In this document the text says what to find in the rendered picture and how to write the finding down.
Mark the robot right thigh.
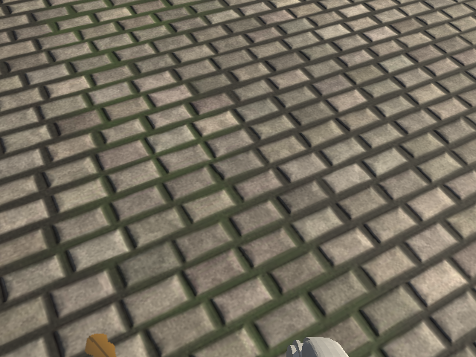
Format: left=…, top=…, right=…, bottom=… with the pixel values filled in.
left=286, top=337, right=349, bottom=357

